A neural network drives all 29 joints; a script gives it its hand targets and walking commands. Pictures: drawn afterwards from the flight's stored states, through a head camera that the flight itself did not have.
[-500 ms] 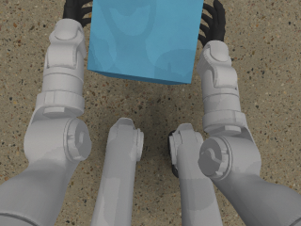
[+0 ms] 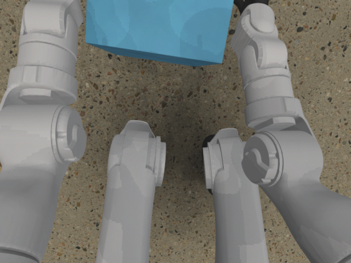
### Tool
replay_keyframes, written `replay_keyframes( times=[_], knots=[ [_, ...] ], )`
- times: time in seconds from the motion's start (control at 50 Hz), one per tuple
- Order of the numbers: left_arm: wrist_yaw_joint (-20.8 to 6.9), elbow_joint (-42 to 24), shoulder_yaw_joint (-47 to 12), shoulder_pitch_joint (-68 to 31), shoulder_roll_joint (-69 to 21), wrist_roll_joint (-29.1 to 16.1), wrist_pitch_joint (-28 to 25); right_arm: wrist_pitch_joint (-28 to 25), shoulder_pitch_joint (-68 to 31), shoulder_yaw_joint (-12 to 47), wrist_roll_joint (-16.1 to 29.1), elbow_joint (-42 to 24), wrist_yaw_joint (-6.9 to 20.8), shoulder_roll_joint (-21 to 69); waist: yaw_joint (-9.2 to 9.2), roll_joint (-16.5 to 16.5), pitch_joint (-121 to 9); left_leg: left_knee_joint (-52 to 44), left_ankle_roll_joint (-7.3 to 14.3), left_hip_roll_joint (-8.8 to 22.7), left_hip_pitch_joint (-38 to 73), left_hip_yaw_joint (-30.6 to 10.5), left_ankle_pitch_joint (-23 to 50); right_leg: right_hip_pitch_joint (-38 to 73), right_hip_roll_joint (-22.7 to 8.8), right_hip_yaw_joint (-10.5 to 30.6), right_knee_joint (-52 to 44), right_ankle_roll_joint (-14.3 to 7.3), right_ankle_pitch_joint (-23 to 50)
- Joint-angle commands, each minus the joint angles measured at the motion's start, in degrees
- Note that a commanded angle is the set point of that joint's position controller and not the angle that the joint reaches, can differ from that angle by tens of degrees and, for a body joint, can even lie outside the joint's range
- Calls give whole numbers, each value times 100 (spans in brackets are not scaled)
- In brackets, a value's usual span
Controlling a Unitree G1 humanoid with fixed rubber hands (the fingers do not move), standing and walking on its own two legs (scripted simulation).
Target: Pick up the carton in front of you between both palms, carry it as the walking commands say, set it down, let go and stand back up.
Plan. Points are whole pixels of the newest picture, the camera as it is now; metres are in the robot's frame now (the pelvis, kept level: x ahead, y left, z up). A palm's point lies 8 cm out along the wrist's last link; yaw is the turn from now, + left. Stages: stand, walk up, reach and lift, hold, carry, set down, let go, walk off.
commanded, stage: set down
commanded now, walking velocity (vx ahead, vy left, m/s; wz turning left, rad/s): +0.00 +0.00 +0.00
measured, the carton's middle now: (162, 5) +0.53 +0.09 -0.25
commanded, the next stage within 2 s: none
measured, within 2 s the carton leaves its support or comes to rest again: rests again in 1.00 s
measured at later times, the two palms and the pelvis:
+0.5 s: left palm out of the picture +0.52 +0.24 -0.18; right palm (251, 13) +0.53 -0.06 -0.18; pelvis -0.01 -0.01 -0.02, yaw +0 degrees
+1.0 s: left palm out of the picture +0.52 +0.25 -0.19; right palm (252, 8) +0.54 -0.07 -0.19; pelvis -0.01 +0.00 -0.02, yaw +0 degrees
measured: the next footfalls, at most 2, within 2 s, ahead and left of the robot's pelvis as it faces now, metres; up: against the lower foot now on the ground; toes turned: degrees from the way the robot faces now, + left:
none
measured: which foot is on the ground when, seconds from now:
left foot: down 0.00-1.00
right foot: down 0.00-1.00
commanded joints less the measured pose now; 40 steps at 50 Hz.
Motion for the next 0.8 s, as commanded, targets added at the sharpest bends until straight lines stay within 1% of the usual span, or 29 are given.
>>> replay_keyframes(
  times=[0.0,0.12,0.22,0.3,0.4,0.56,0.72,0.74,0.78],
  knots=[
    [-1574,-406,-1626,-2381,-5226,-538,-136,-165,-4070,2679,477,-516,1579,4872,436,4,-7103,-917,78,-138,4086,564,3245,2601,66,-1010,-562,-386,2376],
    [-1678,-339,-1482,-2574,-4986,-503,-222,-199,-3978,2425,352,-273,1569,4724,400,-118,-6487,-846,111,-108,3304,600,2685,2599,54,-905,-522,-429,2231],
    [-1676,-343,-1401,-2869,-4650,-534,-298,-251,-4180,2414,415,-205,1520,4510,454,-221,-6274,-790,160,-69,3081,594,2358,2624,32,-853,-466,-450,2045],
    [-1658,-235,-1313,-2950,-4471,-472,-333,-291,-4254,2353,455,-78,1544,4335,504,-176,-5954,-746,205,-58,3026,585,2205,2455,28,-836,-425,-473,1875],
    [-1714,76,-1105,-2775,-4357,-268,-291,-260,-4039,2002,260,310,1627,4063,438,-115,-5211,-759,247,-48,2810,524,1836,2050,33,-860,-435,-504,1483],
    [-1812,480,-710,-2482,-4093,94,-204,-190,-3699,1480,-75,748,1775,3657,343,-99,-4301,-773,309,-30,2473,387,1449,1596,5,-863,-427,-548,1076],
    [-1829,742,-414,-2168,-3616,363,-101,-78,-3270,1042,-400,1102,1830,3201,275,-107,-3645,-785,331,12,2255,298,1058,1398,-43,-832,-427,-582,779],
    [-1816,744,-364,-2109,-3525,401,-101,-78,-3179,966,-467,1119,1824,3134,239,-119,-3542,-784,322,18,2224,290,990,1425,-43,-827,-423,-575,743],
    [-1815,800,-328,-2052,-3465,457,-83,-60,-3115,903,-529,1186,1829,3054,246,-107,-3514,-774,325,11,2261,297,1021,1442,-53,-829,-402,-578,777]
  ],
)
